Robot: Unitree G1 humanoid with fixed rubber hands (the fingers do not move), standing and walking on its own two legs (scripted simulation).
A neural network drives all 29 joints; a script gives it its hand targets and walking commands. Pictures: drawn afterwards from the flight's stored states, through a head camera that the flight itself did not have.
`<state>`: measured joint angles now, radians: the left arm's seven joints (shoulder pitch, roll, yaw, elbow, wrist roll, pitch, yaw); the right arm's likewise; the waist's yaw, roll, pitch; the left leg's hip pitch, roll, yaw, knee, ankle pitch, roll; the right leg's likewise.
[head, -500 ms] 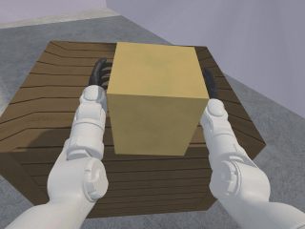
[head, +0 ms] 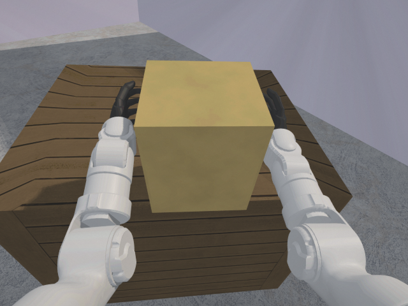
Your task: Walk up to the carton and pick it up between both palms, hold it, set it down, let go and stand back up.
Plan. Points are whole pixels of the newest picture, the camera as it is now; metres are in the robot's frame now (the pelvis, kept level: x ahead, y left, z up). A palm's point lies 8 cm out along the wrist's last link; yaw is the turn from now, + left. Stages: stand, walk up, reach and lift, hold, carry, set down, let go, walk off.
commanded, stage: reach and lift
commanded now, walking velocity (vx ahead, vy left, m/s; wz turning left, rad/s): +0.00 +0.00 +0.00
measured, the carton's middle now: (199, 139) +0.41 -0.01 +0.13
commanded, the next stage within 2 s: hold in 1.90 s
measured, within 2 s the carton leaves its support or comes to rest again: neither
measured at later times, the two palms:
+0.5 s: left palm (116, 111) +0.39 +0.14 +0.21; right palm (282, 115) +0.38 -0.16 +0.22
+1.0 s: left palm (114, 100) +0.39 +0.14 +0.24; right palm (289, 101) +0.37 -0.16 +0.25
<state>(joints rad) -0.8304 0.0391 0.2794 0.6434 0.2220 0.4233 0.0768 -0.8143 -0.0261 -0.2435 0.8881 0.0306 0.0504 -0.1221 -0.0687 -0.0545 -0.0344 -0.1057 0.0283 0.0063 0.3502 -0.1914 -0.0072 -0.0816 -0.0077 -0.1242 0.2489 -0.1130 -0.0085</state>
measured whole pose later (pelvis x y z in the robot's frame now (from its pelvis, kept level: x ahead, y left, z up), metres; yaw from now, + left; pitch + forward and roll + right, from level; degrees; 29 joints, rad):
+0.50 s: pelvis -0.01 +0.00 +0.00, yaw -1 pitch -4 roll -1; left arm -0.88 0.07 0.30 0.56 0.19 0.61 0.07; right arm -0.92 -0.09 -0.13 0.85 0.18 0.26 -0.17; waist -0.09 -0.04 -0.05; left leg -0.11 0.02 0.01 0.36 -0.18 0.00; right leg -0.10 -0.01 -0.10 0.27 -0.10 0.00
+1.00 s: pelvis -0.01 +0.00 +0.00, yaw +0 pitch -4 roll -1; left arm -0.87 0.09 0.30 0.45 0.15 0.75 0.06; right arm -0.97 -0.14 0.00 0.74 0.32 0.44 -0.24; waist -0.10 0.00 -0.08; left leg -0.11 0.02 -0.01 0.37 -0.19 0.00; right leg -0.09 0.00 -0.09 0.26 -0.11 -0.01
